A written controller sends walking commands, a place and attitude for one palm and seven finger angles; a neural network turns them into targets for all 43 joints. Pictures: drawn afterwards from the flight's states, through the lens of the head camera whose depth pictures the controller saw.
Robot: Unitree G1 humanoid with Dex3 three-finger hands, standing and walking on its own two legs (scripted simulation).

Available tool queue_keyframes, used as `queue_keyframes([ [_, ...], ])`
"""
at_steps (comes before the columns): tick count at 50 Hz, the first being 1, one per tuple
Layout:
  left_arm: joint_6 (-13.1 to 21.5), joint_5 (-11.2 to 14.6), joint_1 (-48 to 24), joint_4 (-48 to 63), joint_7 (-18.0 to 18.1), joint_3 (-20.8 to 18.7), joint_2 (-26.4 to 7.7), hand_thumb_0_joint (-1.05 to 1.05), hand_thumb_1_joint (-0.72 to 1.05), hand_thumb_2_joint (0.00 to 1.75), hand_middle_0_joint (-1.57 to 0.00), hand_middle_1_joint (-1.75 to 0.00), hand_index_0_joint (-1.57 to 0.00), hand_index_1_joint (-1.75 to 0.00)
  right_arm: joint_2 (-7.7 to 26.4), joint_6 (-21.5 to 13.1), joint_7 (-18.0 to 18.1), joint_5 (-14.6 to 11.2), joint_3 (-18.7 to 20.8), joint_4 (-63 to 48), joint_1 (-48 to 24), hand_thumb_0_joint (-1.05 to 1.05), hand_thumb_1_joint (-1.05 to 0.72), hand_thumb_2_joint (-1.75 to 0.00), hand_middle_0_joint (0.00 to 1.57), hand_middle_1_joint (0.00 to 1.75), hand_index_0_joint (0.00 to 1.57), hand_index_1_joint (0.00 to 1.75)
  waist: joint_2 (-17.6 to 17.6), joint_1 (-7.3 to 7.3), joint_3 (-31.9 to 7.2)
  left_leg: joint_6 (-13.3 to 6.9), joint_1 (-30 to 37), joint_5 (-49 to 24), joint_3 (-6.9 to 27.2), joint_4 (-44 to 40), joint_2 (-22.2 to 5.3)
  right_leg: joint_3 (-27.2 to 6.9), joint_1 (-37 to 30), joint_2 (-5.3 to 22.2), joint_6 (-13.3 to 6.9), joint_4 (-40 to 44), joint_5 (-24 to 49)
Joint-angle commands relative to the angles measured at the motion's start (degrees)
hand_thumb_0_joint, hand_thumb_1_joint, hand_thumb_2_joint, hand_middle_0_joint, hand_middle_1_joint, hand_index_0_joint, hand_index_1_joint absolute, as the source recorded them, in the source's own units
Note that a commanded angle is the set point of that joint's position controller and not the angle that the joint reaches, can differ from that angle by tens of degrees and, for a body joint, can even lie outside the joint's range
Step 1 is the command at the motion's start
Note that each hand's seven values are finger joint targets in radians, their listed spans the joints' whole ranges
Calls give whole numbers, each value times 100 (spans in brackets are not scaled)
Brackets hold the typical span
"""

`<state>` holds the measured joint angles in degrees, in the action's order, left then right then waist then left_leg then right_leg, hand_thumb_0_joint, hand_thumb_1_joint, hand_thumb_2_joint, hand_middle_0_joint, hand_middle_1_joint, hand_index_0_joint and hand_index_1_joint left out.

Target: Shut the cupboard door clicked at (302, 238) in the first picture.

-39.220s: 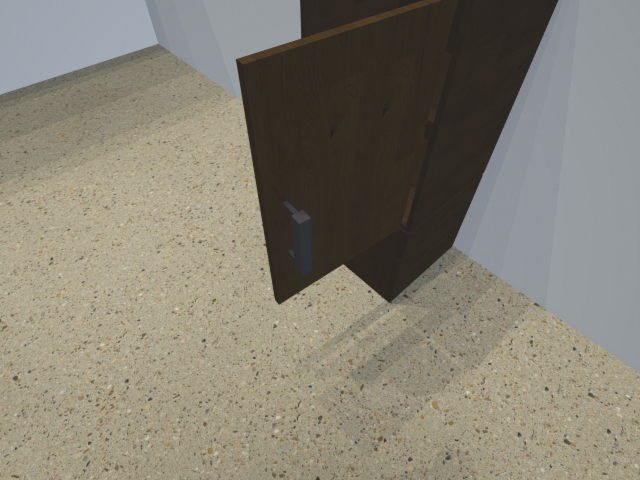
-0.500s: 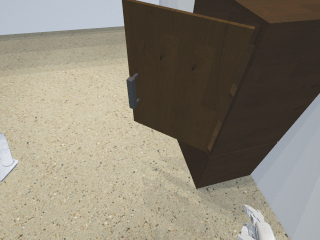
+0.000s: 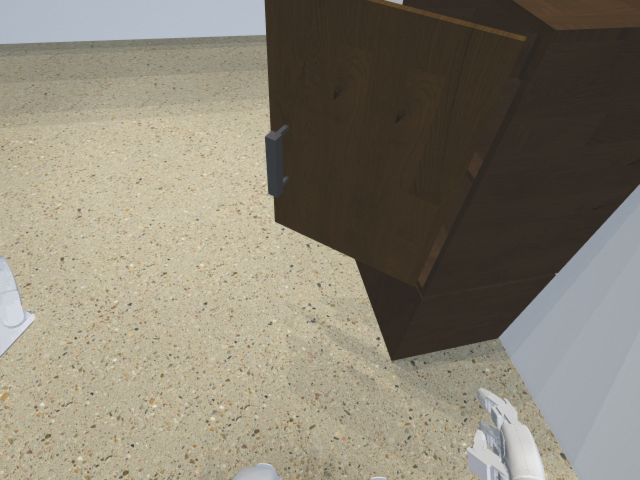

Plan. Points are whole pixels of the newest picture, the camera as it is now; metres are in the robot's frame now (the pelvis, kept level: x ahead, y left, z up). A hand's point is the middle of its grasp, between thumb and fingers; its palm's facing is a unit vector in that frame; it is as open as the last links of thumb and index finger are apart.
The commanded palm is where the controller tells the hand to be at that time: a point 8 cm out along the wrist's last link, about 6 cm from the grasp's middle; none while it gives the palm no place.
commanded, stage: step back with the hand held close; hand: left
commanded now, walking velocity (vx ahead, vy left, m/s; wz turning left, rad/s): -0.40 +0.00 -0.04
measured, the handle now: (280, 161) +0.75 +0.13 -0.08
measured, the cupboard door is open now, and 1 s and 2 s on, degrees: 48 48 48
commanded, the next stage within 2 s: stop stepping back and stand still in 0.68 s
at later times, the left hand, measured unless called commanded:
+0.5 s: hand out of the picture +0.10 +0.30 +0.19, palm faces +0.53 -0.76 -0.37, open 7.4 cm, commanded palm +0.04 +0.33 +0.20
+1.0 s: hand out of the picture +0.01 +0.29 +0.18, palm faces +0.31 -0.84 -0.45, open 7.4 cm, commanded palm -0.05 +0.34 +0.20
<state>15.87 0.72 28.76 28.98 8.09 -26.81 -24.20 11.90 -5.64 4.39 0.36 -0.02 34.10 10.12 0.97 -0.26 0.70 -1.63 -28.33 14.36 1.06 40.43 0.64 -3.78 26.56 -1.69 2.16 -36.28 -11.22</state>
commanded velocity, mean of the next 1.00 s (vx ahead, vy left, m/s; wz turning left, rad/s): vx -0.23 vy -0.02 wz -0.10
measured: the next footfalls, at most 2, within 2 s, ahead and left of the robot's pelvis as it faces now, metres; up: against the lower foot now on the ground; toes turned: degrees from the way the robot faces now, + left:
right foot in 0.32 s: -0.07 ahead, -0.13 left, +0.00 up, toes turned +12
left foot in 0.82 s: -0.07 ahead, +0.14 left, +0.00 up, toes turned +0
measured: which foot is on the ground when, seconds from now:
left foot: down 0.00-0.64, up 0.66-0.80, down 0.82-1.00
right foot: down 0.00-0.14, up 0.16-0.30, down 0.32-0.80, up 0.82-1.00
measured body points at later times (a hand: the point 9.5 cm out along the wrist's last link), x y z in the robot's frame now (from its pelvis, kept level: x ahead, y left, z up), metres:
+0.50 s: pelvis -0.08 +0.02 +0.01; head -0.08 +0.04 +0.46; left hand +0.07 +0.34 +0.21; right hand +0.13 -0.20 -0.06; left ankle +0.07 +0.11 -0.72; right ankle -0.11 -0.14 -0.72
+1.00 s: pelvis -0.22 +0.05 +0.02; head -0.22 +0.08 +0.47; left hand -0.02 +0.34 +0.20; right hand -0.12 -0.20 -0.06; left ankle -0.11 +0.14 -0.71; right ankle -0.25 -0.05 -0.70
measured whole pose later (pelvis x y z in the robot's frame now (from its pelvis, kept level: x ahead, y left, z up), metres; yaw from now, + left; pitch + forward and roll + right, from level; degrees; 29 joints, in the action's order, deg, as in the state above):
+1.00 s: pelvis -0.22 +0.05 +0.02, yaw -5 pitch +1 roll -2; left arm 9.0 2.8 35.0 31.2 8.7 -25.6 -24.9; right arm 9.4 -5.9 3.4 0.0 -0.5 35.7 17.5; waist 1.8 2.9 -1.9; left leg -1.2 -23.7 8.9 -4.4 28.2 -3.8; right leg 3.1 15.7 -3.6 -0.2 -36.0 -25.6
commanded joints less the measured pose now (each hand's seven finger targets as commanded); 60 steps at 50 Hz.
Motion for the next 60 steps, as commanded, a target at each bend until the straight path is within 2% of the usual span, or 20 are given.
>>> queue_keyframes([
  [1, 250, 67, -219, 1122, 164, -695, -1169, 0, 90, 90, -20, -30, -20, -30, 751, -150, 33, -11, 358, -853, -268, 0, -90, -90, 20, 30, 20, 30, 494, 116, -796, -25, -412, 1610, 204, -538, -122, -1393, -820, 1045, -603, 1369, -491],
  [4, 277, 102, -218, 1370, 249, -759, -1271, 0, 90, 90, -20, -30, -20, -30, 782, -61, 40, 6, 342, -827, -246, 0, -90, -90, 20, 30, 20, 30, -43, 192, -767, -36, 230, 1238, 352, -998, -194, -800, -207, 778, -494, 1420, -879],
  [9, 353, 22, -162, 1343, 169, -1006, -1185, 0, 90, 90, -20, -30, -20, -30, 887, -268, 150, -29, 426, -991, -493, 0, -90, -90, 20, 30, 20, 30, -1654, 24, -986, -741, -2051, 2772, 1772, -3129, -1874, 249, -2688, -503, -17, -1625, -212],
  [13, 273, 190, 344, 928, 117, -875, -981, 0, 90, 90, -20, -30, -20, -30, 809, -414, 31, -31, 492, -826, -552, 0, -90, -90, 20, 30, 20, 30, -1575, -53, -597, -366, -1060, 2191, 672, -2401, -1720, 207, -1849, -190, -314, -386, -1422],
  [16, 473, 212, -34, 1199, 203, -649, -1125, 0, 90, 90, -20, -30, -20, -30, 534, -391, -18, -6, 347, -602, -403, 0, -90, -90, 20, 30, 20, 30, 10, 141, -650, 246, 1387, -188, -264, -405, -807, -1973, 359, 1265, -799, 1806, 641],
  [19, 443, 58, -1534, 1464, 275, -208, -1258, 0, 90, 90, -20, -30, -20, -30, 619, -407, 154, -133, 401, -471, -510, 0, -90, -90, 20, 30, 20, 30, 1104, 211, -1574, 294, 2255, -1469, -721, -447, -307, -1105, -537, 913, -98, 1221, 4631],
  [22, 278, 71, -1317, 967, 162, -216, -1142, 0, 90, 90, -20, -30, -20, -30, 695, -282, 227, -123, 379, -577, -662, 0, -90, -90, 20, 30, 20, 30, -275, 116, -1085, 145, 2895, -2435, -407, -1407, -844, -425, 69, 105, -78, 1090, 1639],
  [25, 306, 198, -814, 833, 35, -434, -1008, 0, 90, 90, -20, -30, -20, -30, 799, -271, 96, -14, 445, -662, -676, 0, -90, -90, 20, 30, 20, 30, -1724, 14, -1210, -104, 1328, 744, 725, -3392, -2075, 127, -1227, -457, -108, -450, -1432],
  [29, 142, 389, 26, 1084, -50, -691, -1098, 0, 90, 90, -20, -30, -20, -30, 675, -64, -124, -31, 431, -957, -792, 0, -90, -90, 20, 30, 20, 30, -1450, -137, -1231, 311, 269, 1874, -232, -2827, -1582, 565, -1774, -325, -461, 7, -1726],
  [32, 133, 226, -179, 1735, 95, -775, -1557, 0, 90, 90, -20, -30, -20, -30, 414, -39, -177, -24, 300, -864, -459, 0, -90, -90, 20, 30, 20, 30, 974, -38, -705, 638, 1329, 812, -868, 1163, -54, -2558, 1199, 2117, -1229, 3184, -2158],
  [33, -36, 119, -293, 1450, 169, -743, -1549, 0, 90, 90, -20, -30, -20, -30, 463, 54, -210, 46, 309, -766, -458, 0, -90, -90, 20, 30, 20, 30, 1259, -140, -507, 551, 678, 1070, -394, 2301, -25, -2516, 1185, 2304, -1485, 3141, -1957],
  [35, -164, 94, -552, 1312, 170, -424, -1183, 0, 90, 90, -20, -30, -20, -30, 315, 120, -138, 50, 185, -764, -263, 0, -90, -90, 20, 30, 20, 30, 1232, 88, -197, 416, 831, 1131, 108, 1997, -410, -1515, 1128, 1824, -1163, 2537, -865],
  [38, -122, 104, -1077, 1013, 213, -303, -1141, 0, 90, 90, -20, -30, -20, -30, 617, 109, 102, -30, 144, -554, -343, 0, -90, -90, 20, 30, 20, 30, -617, 269, -156, 415, 1188, -163, -214, -1867, -313, -402, -45, 692, -451, 785, 1311],
  [40, -3, 81, -837, 1010, 201, -446, -1168, 0, 90, 90, -20, -30, -20, -30, 798, -120, 178, -45, 348, -668, -351, 0, -90, -90, 20, 30, 20, 30, -1770, -43, -830, -208, 896, -1500, 1030, -2501, -1918, 96, -639, -130, -103, -702, -1139],
  [41, 66, 151, -614, 974, 165, -467, -1109, 0, 90, 90, -20, -30, -20, -30, 886, -267, 120, -116, 492, -661, -193, 0, -90, -90, 20, 30, 20, 30, -1181, -65, -1208, -368, 1138, -130, 1044, -2652, -1990, 108, -688, -333, -86, -1163, -1699],
  [43, -80, 274, 123, 1205, 108, -633, -1019, 0, 90, 90, -20, -30, -20, -30, 799, -382, 45, -9, 410, -753, -174, 0, -90, -90, 20, 30, 20, 30, -1844, 91, -1284, -540, 572, 2207, 1830, -3297, -2211, 90, -836, -189, -81, -1870, -1626],
  [49, -318, 133, 454, 1761, 209, -604, -1198, 0, 90, 90, -20, -30, -20, -30, 771, -342, -42, 7, 261, -800, -185, 0, -90, -90, 20, 30, 20, 30, -1290, 131, -802, 179, -64, 2498, 121, -2645, -959, 862, -2406, -193, -379, 969, -1471],
  [52, -248, 199, -172, 1502, 310, -934, -1638, 0, 90, 90, -20, -30, -20, -30, 704, -193, 14, 142, 232, -599, -63, 0, -90, -90, 20, 30, 20, 30, 272, 211, -460, 321, 443, 559, -288, 295, -343, -1500, -732, 1747, -1392, 2537, -2289],
  [54, -311, 160, -244, 829, 404, -760, -1356, 0, 90, 90, -20, -30, -20, -30, 719, -168, 30, 50, 282, -429, 73, 0, -90, -90, 20, 30, 20, 30, 769, 119, -448, 332, -74, 713, -26, 1285, -272, -2075, -658, 2040, -1568, 2671, -3215],
  [60, -207, 42, -553, 441, 360, -198, -982, 0, 90, 90, -20, -30, -20, -30, 727, -277, 166, 13, 189, -391, -69, 0, -90, -90, 20, 30, 20, 30, 39, 184, 150, 27, 1276, 675, -372, -1160, -343, -431, -193, 1099, -857, 1686, -2436],
])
